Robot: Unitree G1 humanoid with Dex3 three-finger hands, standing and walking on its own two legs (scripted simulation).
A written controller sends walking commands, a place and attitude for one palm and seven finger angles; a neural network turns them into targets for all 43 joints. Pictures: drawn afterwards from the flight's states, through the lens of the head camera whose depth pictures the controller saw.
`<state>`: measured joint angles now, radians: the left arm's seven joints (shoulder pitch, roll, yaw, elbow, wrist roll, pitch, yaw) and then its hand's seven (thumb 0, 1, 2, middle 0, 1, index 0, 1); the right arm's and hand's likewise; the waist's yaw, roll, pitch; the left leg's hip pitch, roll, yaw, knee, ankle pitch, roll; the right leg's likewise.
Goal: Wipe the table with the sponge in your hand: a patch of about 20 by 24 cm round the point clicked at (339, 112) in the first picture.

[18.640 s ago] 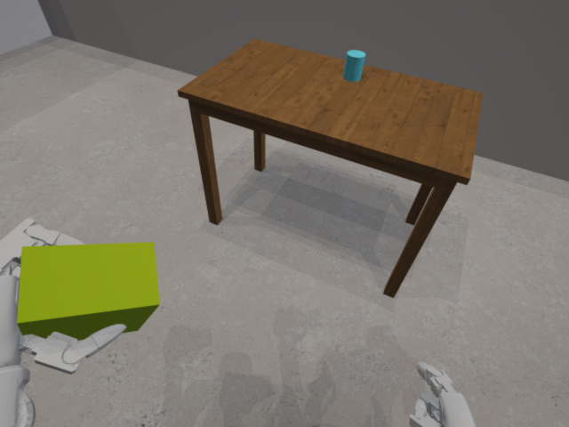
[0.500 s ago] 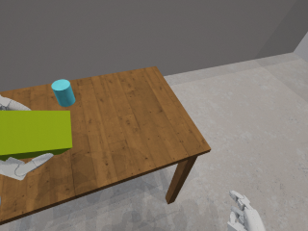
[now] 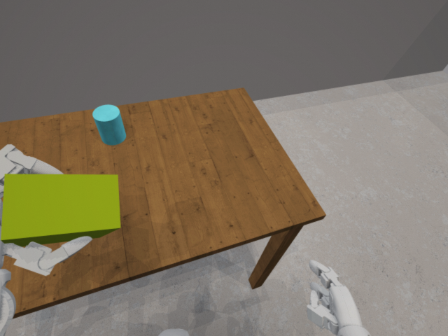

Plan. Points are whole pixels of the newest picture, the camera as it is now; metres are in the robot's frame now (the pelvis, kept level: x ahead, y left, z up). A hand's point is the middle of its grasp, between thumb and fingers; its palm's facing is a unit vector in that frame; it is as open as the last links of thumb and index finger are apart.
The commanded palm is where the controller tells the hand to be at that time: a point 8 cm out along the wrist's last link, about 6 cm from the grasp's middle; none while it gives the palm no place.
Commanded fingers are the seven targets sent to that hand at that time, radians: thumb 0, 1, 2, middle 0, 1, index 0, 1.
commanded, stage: look again from close up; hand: left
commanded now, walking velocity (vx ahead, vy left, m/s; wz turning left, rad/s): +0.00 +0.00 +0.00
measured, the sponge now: (77, 211) +0.23 +0.23 +0.14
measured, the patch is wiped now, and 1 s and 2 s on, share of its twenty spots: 0.00 0.00 0.00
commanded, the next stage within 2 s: come to a stop and stand still in 0.34 s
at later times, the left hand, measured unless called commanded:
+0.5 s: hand (78, 213) +0.22 +0.22 +0.16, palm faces +0.36 -0.84 -0.39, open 10.7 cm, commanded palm +0.17 +0.26 +0.18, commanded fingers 0.00 0.10 1.30 -1.20 -1.60 -1.20 -1.60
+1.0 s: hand (75, 211) +0.24 +0.25 +0.12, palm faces +0.31 -0.88 -0.36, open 10.7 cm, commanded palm +0.19 +0.28 +0.18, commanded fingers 0.00 0.10 1.30 -1.20 -1.60 -1.20 -1.60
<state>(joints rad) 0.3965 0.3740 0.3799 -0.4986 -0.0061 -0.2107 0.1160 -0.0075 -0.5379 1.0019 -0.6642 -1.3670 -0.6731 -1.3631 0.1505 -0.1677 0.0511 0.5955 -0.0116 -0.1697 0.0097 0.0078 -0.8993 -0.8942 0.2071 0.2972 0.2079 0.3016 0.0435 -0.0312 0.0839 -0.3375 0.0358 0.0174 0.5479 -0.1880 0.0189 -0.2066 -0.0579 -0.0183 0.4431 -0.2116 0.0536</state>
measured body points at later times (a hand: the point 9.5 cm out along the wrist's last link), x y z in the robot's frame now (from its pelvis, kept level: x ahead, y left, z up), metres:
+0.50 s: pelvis +0.01 -0.03 +0.00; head +0.03 -0.01 +0.45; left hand +0.20 +0.27 +0.18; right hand +0.18 -0.25 -0.07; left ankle +0.07 +0.10 -0.73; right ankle +0.02 -0.18 -0.73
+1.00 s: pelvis +0.03 +0.00 +0.00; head +0.06 +0.04 +0.45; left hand +0.22 +0.29 +0.14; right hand +0.19 -0.24 -0.07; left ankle +0.07 +0.10 -0.73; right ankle +0.02 -0.18 -0.73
